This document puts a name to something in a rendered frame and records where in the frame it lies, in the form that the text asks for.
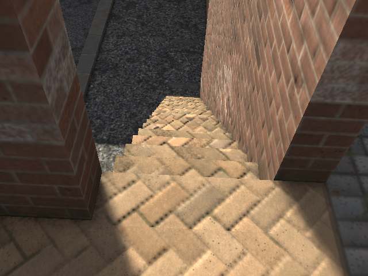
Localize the stairs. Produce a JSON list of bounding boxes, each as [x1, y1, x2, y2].
[[113, 94, 259, 179]]

